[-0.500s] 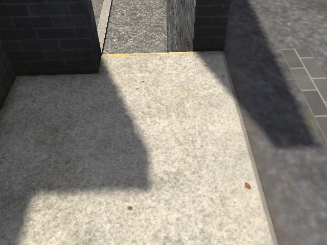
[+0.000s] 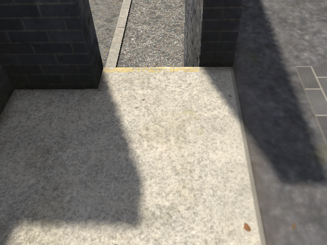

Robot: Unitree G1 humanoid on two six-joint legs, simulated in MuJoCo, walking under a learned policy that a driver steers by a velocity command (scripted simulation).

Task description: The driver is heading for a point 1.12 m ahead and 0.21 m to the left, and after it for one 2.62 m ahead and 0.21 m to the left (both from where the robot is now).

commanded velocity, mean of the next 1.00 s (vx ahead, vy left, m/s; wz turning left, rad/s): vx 0.49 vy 0.00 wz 0.04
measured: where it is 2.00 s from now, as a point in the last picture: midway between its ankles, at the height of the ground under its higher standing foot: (155, 142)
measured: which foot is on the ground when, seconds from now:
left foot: up 0.00-0.30, down 0.32-0.90, up 0.92-1.00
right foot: down 0.00-0.34, up 0.36-0.86, down 0.88-1.00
